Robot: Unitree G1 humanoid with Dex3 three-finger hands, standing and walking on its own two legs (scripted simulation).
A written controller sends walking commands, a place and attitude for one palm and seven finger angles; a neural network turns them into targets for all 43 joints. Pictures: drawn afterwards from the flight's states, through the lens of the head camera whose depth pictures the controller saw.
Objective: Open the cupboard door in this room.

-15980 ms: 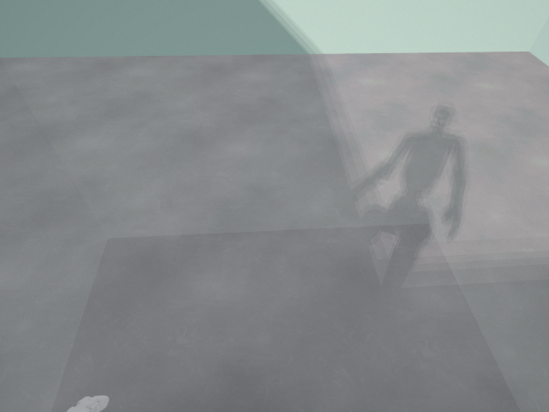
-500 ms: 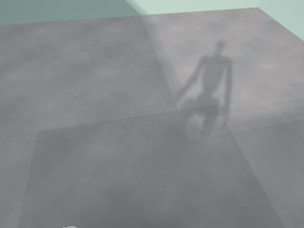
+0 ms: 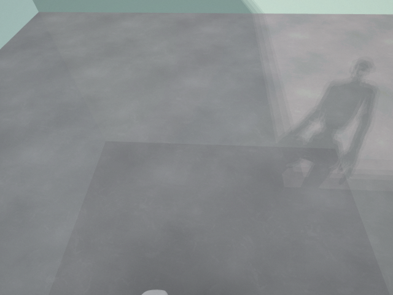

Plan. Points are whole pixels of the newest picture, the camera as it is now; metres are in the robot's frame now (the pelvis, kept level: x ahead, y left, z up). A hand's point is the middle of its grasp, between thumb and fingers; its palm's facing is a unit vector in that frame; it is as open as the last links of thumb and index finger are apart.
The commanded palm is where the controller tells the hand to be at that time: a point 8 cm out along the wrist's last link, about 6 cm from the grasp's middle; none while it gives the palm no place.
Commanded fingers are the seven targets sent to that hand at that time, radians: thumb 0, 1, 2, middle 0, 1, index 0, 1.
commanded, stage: turn or walk to find it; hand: left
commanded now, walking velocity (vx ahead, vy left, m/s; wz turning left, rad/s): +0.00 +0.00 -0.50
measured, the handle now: out of the picture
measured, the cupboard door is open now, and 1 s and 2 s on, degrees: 0 0 0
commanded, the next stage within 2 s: none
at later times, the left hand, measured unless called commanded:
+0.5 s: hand out of the picture +0.02 +0.19 -0.17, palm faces -0.05 -0.97 -0.25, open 7.4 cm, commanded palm none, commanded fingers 0.00 0.90 0.90 -0.20 -0.30 -0.20 -0.30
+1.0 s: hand (107, 290) +0.14 +0.23 -0.17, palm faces -0.35 -0.90 -0.24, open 7.4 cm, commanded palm none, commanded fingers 0.00 0.90 0.90 -0.20 -0.30 -0.20 -0.30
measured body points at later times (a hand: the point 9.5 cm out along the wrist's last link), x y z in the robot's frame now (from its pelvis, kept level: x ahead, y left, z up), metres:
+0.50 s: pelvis -0.02 +0.00 -0.01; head +0.00 -0.03 +0.43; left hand +0.02 +0.24 -0.15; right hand +0.04 -0.24 -0.18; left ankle -0.02 +0.14 -0.71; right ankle -0.02 -0.08 -0.74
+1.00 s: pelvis -0.03 +0.06 +0.00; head +0.01 +0.06 +0.45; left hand +0.16 +0.27 -0.15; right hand -0.06 -0.21 -0.13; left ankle +0.00 +0.16 -0.74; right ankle -0.07 -0.06 -0.67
